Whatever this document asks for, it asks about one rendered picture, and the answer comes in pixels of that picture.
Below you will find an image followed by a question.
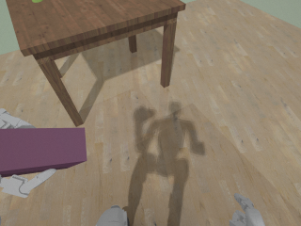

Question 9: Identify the sponge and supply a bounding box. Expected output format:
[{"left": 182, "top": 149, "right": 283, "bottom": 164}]
[{"left": 0, "top": 127, "right": 87, "bottom": 178}]

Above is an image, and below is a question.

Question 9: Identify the table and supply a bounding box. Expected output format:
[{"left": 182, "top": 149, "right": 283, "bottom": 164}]
[{"left": 6, "top": 0, "right": 186, "bottom": 127}]

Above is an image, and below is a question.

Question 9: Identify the robot left shin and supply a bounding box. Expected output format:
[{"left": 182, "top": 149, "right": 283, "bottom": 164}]
[{"left": 110, "top": 204, "right": 120, "bottom": 208}]

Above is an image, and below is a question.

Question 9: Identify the left robot thigh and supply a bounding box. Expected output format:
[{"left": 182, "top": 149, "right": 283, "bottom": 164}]
[{"left": 95, "top": 207, "right": 128, "bottom": 226}]

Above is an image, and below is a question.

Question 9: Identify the right robot hand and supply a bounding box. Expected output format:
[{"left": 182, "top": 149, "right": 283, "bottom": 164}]
[{"left": 229, "top": 193, "right": 265, "bottom": 226}]

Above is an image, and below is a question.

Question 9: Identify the left robot hand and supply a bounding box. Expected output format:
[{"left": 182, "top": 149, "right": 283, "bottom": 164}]
[{"left": 0, "top": 108, "right": 56, "bottom": 198}]

